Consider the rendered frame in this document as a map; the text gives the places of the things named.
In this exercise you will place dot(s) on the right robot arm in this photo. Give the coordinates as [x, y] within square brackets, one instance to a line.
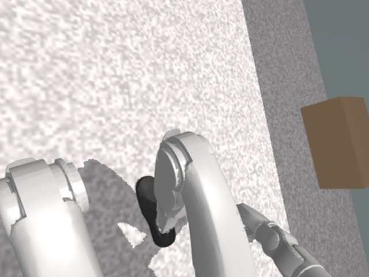
[291, 259]

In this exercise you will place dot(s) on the right robot foot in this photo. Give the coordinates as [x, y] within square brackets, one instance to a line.
[148, 203]

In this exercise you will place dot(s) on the right robot hand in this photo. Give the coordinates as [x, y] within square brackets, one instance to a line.
[251, 218]

